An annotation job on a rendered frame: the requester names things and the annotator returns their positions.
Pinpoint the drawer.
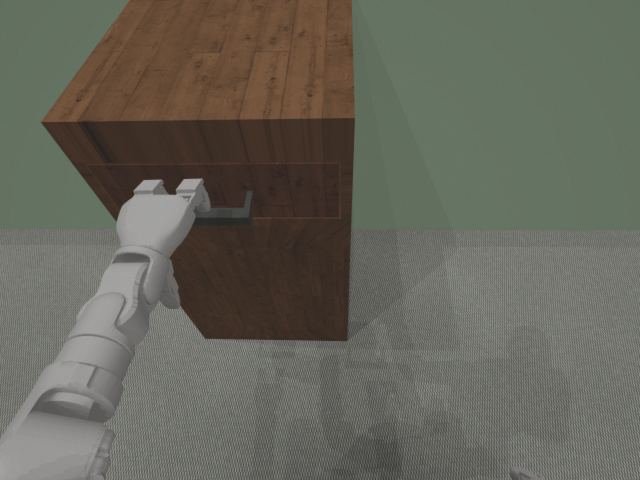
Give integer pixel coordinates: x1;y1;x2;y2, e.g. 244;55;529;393
88;161;339;217

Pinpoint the left robot upper arm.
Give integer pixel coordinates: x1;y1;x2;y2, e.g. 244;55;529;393
0;411;115;480

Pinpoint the left robot forearm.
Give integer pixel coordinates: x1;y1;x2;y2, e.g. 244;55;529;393
0;246;170;460

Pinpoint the robot left hand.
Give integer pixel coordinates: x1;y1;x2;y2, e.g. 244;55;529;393
116;179;211;309

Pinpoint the cabinet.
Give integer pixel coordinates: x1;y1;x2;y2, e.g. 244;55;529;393
41;0;355;341

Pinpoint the handle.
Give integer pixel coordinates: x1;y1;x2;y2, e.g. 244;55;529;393
192;191;254;226

